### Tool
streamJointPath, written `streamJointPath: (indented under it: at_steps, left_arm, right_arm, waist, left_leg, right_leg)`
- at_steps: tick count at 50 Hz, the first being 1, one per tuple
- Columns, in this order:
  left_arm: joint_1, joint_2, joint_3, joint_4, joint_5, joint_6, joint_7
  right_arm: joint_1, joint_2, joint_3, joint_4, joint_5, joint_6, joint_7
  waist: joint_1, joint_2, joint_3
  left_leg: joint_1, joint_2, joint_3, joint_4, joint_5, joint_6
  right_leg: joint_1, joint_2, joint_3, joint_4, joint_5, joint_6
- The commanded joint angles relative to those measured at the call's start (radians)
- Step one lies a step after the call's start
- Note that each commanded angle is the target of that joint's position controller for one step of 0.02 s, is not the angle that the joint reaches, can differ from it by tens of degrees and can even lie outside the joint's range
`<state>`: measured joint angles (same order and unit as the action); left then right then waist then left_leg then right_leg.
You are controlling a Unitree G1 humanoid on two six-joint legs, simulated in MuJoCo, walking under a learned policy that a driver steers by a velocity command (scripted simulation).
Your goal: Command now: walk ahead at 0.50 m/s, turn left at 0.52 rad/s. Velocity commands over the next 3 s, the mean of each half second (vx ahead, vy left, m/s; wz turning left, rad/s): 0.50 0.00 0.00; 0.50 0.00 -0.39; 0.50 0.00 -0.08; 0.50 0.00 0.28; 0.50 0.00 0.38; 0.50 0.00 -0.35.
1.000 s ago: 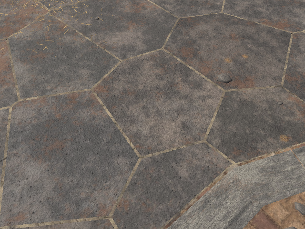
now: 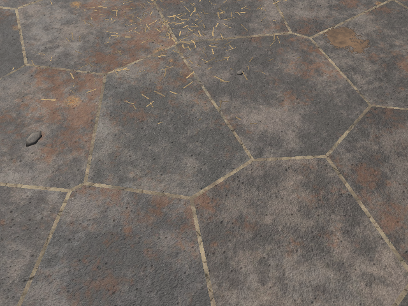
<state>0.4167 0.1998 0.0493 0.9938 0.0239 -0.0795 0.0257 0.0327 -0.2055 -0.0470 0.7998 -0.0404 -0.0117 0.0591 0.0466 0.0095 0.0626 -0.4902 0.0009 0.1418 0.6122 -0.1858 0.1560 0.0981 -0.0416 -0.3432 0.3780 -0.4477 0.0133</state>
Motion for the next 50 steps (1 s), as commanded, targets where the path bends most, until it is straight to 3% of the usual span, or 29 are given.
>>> streamJointPath:
  at_steps: [1, 2, 3, 4, 5, 6, 8, 10, 13, 17, 23, 26, 28, 29, 30, 31, 32, 34, 36, 38, 40, 45, 50]
  left_arm:
    - [-0.007, 0.197, 0.040, -0.062, -0.005, 0.014, 0.000]
    - [0.033, 0.070, 0.012, -0.126, -0.023, 0.009, -0.018]
    - [-0.061, 0.136, 0.026, -0.164, -0.018, -0.002, -0.025]
    - [-0.145, 0.132, 0.023, -0.184, -0.021, -0.012, -0.030]
    - [-0.134, 0.121, 0.016, -0.175, -0.026, -0.022, -0.031]
    - [-0.111, 0.116, 0.017, -0.152, -0.017, -0.018, -0.030]
    - [-0.041, 0.099, 0.015, -0.115, 0.010, 0.023, -0.037]
    - [-0.040, 0.090, 0.016, -0.107, 0.009, 0.046, -0.049]
    - [-0.141, 0.092, 0.019, -0.129, -0.003, 0.057, -0.057]
    - [-0.250, 0.092, 0.018, -0.159, -0.009, 0.054, -0.060]
    - [-0.392, 0.057, -0.008, -0.217, 0.003, 0.045, -0.073]
    - [-0.323, 0.079, 0.000, -0.212, 0.004, 0.046, -0.067]
    - [-0.147, 0.120, 0.020, -0.165, 0.008, 0.043, -0.060]
    - [-0.015, 0.150, 0.038, -0.127, 0.017, 0.035, -0.055]
    - [0.098, 0.240, 0.069, -0.110, 0.026, 0.035, -0.041]
    - [0.026, 0.320, 0.089, -0.131, 0.012, 0.046, -0.040]
    - [-0.004, 0.292, 0.086, -0.128, -0.022, 0.052, -0.042]
    - [-0.097, 0.181, 0.056, -0.133, -0.017, 0.052, -0.036]
    - [-0.139, 0.152, 0.042, -0.140, -0.024, 0.037, -0.027]
    - [-0.115, 0.177, 0.044, -0.134, -0.026, 0.016, -0.029]
    - [-0.080, 0.195, 0.047, -0.126, -0.026, 0.007, -0.031]
    - [0.028, 0.185, 0.038, -0.102, -0.028, 0.005, -0.031]
    - [0.077, 0.192, 0.030, -0.088, -0.011, 0.005, -0.018]
  right_arm:
    - [0.347, -0.157, -0.064, 0.052, -0.018, -0.022, -0.026]
    - [0.375, -0.275, -0.092, 0.049, -0.026, -0.026, -0.039]
    - [0.398, -0.295, -0.095, 0.038, 0.009, -0.012, -0.043]
    - [0.348, -0.262, -0.085, 0.052, 0.018, -0.006, -0.055]
    - [0.302, -0.202, -0.068, 0.055, 0.023, -0.014, -0.057]
    - [0.256, -0.159, -0.055, 0.056, 0.024, -0.024, -0.058]
    - [0.224, -0.107, -0.032, 0.063, 0.028, -0.050, -0.059]
    - [0.264, -0.126, -0.034, 0.088, 0.031, -0.074, -0.057]
    - [0.326, -0.145, -0.035, 0.112, 0.026, -0.085, -0.056]
    - [0.356, -0.129, -0.022, 0.124, 0.024, -0.091, -0.061]
    - [0.418, -0.121, -0.006, 0.164, 0.021, -0.093, -0.086]
    - [0.403, -0.165, -0.010, 0.171, 0.018, -0.086, -0.102]
    - [0.368, -0.197, -0.019, 0.160, 0.010, -0.071, -0.107]
    - [0.337, -0.208, -0.022, 0.143, 0.015, -0.066, -0.102]
    - [0.317, -0.182, -0.015, 0.105, 0.022, -0.072, -0.092]
    - [0.362, -0.096, -0.004, 0.041, 0.038, -0.083, -0.068]
    - [0.267, -0.148, -0.005, 0.026, 0.015, -0.094, -0.062]
    - [0.234, -0.148, -0.005, 0.007, 0.030, -0.110, -0.057]
    - [0.258, -0.128, 0.000, 0.007, -0.002, -0.072, -0.055]
    - [0.266, -0.113, 0.004, -0.002, -0.011, -0.039, -0.048]
    - [0.214, -0.109, 0.007, -0.025, -0.009, -0.029, -0.043]
    - [0.037, -0.106, 0.013, -0.081, 0.003, -0.027, -0.034]
    - [-0.094, -0.111, 0.021, -0.128, 0.010, -0.039, -0.028]
  waist:
    - [-0.196, -0.045, -0.201]
    - [-0.147, 0.181, -0.298]
    - [-0.168, 0.110, -0.350]
    - [-0.150, 0.027, -0.198]
    - [-0.112, -0.005, -0.121]
    - [-0.067, -0.039, -0.072]
    - [-0.018, -0.008, -0.075]
    - [-0.010, 0.004, -0.060]
    - [-0.042, 0.027, -0.014]
    - [-0.069, 0.046, 0.024]
    - [-0.103, 0.047, 0.060]
    - [-0.054, 0.089, -0.004]
    - [0.026, 0.111, -0.099]
    - [0.097, 0.085, -0.163]
    - [0.147, -0.034, -0.248]
    - [0.034, -0.271, -0.309]
    - [0.060, -0.068, -0.257]
    - [-0.020, 0.053, -0.055]
    - [-0.074, 0.033, -0.028]
    - [-0.086, 0.001, -0.042]
    - [-0.072, -0.023, -0.032]
    - [0.010, -0.066, -0.025]
    - [0.054, -0.075, -0.002]
  left_leg:
    - [0.434, -0.049, -0.069, -0.136, -0.062, 0.093]
    - [0.776, 0.277, -0.546, -0.162, -0.072, 0.221]
    - [0.802, 0.378, -0.881, -0.330, -0.035, 0.278]
    - [0.708, 0.350, -0.674, -0.342, 0.043, 0.237]
    - [0.578, 0.313, -0.567, -0.352, 0.151, 0.193]
    - [0.476, 0.258, -0.467, -0.370, 0.248, 0.144]
    - [0.380, 0.202, -0.340, -0.409, 0.327, 0.096]
    - [0.369, 0.183, -0.276, -0.434, 0.399, 0.075]
    - [0.404, 0.171, -0.200, -0.471, 0.400, 0.019]
    - [0.464, 0.166, -0.116, -0.492, 0.407, -0.031]
    - [0.590, 0.199, -0.011, -0.458, 0.624, -0.049]
    - [0.661, 0.224, 0.033, -0.286, 1.052, -0.068]
    - [0.643, 0.241, 0.047, -0.023, 1.157, -0.064]
    - [0.544, 0.224, 0.061, 0.199, 0.997, -0.065]
    - [0.327, 0.156, 0.081, 0.542, 0.566, -0.080]
    - [-0.125, -0.090, -0.032, 0.888, -0.342, -0.131]
    - [-0.243, -0.014, -0.208, 0.901, -0.262, -0.113]
    - [-0.205, 0.068, -0.196, 0.726, -0.136, -0.120]
    - [-0.093, 0.101, -0.191, 0.608, -0.122, -0.156]
    - [-0.071, 0.102, -0.161, 0.536, -0.106, -0.181]
    - [-0.096, 0.112, -0.136, 0.438, -0.034, -0.198]
    - [-0.170, 0.105, -0.109, 0.187, 0.163, -0.191]
    - [-0.191, 0.063, -0.094, 0.023, 0.183, -0.152]
  right_leg:
    - [-0.167, -0.220, 0.054, 0.552, 0.959, -0.087]
    - [-0.605, -0.075, 0.069, 0.920, 0.139, -0.033]
    - [-0.774, 0.048, 0.281, 1.088, -0.074, -0.013]
    - [-0.860, -0.026, 0.338, 1.062, 0.040, -0.026]
    - [-0.815, -0.058, 0.342, 0.971, 0.108, -0.035]
    - [-0.746, -0.085, 0.349, 0.883, 0.133, -0.036]
    - [-0.622, -0.098, 0.354, 0.801, 0.152, -0.030]
    - [-0.626, -0.090, 0.345, 0.765, 0.182, -0.030]
    - [-0.735, -0.080, 0.362, 0.693, 0.290, -0.035]
    - [-0.810, -0.038, 0.377, 0.545, 0.416, -0.044]
    - [-0.771, 0.002, 0.245, 0.288, 0.449, -0.084]
    - [-0.639, 0.082, 0.179, 0.244, 0.317, -0.144]
    - [-0.462, 0.133, 0.178, 0.217, 0.224, -0.197]
    - [-0.277, 0.136, 0.222, 0.122, 0.246, -0.233]
    - [-0.060, -0.055, 0.474, 0.078, 0.199, -0.309]
    - [0.204, -0.307, 1.055, -0.028, 0.320, -0.490]
    - [0.155, -0.285, 1.011, -0.083, 0.265, -0.477]
    - [-0.117, -0.223, 0.802, -0.145, 0.358, -0.378]
    - [-0.263, -0.127, 0.662, -0.167, 0.485, -0.325]
    - [-0.296, -0.091, 0.599, -0.175, 0.594, -0.318]
    - [-0.298, -0.070, 0.560, -0.197, 0.642, -0.298]
    - [-0.155, -0.051, 0.525, -0.190, 0.733, -0.207]
    - [-0.009, -0.096, 0.543, -0.160, 0.776, -0.210]
